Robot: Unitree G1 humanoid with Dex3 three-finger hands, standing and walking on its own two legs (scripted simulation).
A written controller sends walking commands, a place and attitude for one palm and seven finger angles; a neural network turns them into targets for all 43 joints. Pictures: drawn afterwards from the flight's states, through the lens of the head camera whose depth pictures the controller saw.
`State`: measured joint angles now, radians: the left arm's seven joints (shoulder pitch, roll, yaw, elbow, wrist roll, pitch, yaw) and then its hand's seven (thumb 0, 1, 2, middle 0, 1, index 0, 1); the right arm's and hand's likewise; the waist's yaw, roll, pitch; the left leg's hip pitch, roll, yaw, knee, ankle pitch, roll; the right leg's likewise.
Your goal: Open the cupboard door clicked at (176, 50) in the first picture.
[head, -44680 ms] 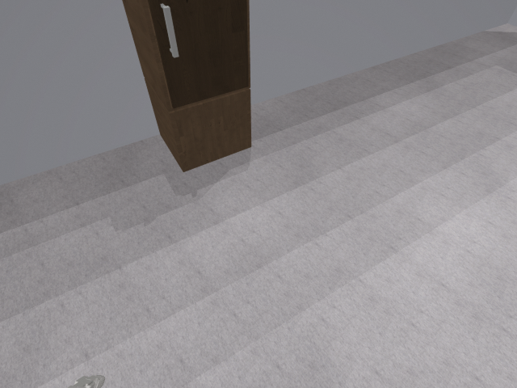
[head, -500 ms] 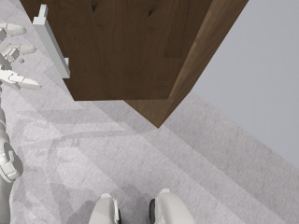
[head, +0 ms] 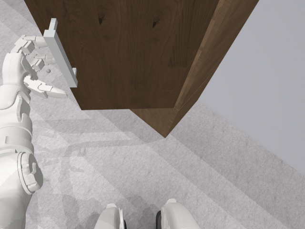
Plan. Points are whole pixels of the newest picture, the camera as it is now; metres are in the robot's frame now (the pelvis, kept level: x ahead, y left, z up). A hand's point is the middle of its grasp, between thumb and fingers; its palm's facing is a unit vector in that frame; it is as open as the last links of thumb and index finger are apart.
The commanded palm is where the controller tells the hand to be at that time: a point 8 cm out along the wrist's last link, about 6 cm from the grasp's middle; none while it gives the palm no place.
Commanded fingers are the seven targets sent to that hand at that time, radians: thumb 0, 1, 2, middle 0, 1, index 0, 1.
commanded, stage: slide the fingers in behind the handle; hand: left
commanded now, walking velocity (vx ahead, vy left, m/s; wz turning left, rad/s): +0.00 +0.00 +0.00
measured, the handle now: (64, 57) +0.54 +0.20 +0.07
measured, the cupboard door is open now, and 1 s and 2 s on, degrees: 44 44 44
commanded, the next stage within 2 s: close the thumb around the handle in 0.96 s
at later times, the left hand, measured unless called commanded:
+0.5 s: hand (64, 71) +0.49 +0.19 +0.07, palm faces +0.00 -1.00 -0.01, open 14.0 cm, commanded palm +0.47 +0.24 +0.07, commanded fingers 0.00 -0.50 0.30 -0.30 -1.20 -0.30 -1.20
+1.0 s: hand (67, 70) +0.50 +0.19 +0.07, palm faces +0.00 -1.00 -0.01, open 13.7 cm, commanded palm +0.47 +0.23 +0.07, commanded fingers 0.00 -0.50 0.30 -0.30 -1.20 -0.30 -1.20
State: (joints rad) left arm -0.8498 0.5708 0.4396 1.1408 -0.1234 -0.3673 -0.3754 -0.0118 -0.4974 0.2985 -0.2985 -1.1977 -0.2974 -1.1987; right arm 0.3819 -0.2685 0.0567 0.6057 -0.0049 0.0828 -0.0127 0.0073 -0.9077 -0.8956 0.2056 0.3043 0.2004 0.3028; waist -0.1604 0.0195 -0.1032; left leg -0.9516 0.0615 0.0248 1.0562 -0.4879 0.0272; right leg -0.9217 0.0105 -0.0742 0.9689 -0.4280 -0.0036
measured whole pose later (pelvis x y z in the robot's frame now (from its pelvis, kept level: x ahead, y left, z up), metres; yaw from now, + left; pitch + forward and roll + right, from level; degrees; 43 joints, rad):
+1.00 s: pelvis -0.01 -0.01 +0.00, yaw +0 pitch +22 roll -2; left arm -0.89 0.52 0.41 1.17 -0.10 -0.39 -0.29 -0.01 -0.50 0.30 -0.31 -1.20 -0.35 -1.22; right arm 0.39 -0.28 0.05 0.62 -0.01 0.05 -0.01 0.01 -0.91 -0.90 0.20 0.30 0.20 0.30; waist -0.17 0.02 -0.10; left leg -0.97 0.06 0.02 1.07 -0.48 0.01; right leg -0.96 0.01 -0.07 1.00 -0.43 -0.02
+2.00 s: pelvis -0.01 -0.01 +0.00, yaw +0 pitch +21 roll -2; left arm -0.83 0.46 0.39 1.11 -0.11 -0.40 -0.24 0.00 0.73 0.83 -0.35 -1.35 -0.35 -1.35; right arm 0.39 -0.27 0.04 0.62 -0.01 0.05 -0.01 0.01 -0.91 -0.90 0.20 0.30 0.20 0.30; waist -0.16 0.03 -0.11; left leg -0.95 0.06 0.03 1.05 -0.47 0.01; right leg -0.94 0.01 -0.06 1.00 -0.43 -0.02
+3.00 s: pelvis +0.02 -0.05 +0.02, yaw +4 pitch +10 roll +1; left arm 0.33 -0.05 -0.29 -0.03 0.10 -0.27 0.49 0.01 0.69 0.74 -0.32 -1.31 -0.36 -1.34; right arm 0.22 -0.18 0.01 0.52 -0.07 -0.02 0.03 0.02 -0.91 -0.90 0.20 0.30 0.20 0.30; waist -0.02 0.04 -0.13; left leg -0.63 0.03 -0.01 0.92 -0.47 -0.04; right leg -0.64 -0.01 -0.10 0.94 -0.49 -0.06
